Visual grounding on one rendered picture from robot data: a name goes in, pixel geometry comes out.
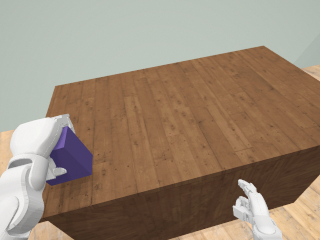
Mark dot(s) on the left robot forearm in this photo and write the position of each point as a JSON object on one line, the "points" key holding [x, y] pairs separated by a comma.
{"points": [[21, 202]]}

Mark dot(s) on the left robot hand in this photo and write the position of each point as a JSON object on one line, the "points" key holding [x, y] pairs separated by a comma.
{"points": [[39, 137]]}

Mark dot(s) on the table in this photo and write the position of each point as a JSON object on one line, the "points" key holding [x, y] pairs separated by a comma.
{"points": [[170, 142]]}

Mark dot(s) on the right robot forearm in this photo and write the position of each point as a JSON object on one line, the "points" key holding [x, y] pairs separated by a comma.
{"points": [[265, 228]]}

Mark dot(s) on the right robot hand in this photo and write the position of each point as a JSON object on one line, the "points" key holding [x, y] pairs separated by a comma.
{"points": [[245, 209]]}

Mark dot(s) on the sponge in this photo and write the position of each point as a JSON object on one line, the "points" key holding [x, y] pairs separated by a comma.
{"points": [[71, 154]]}

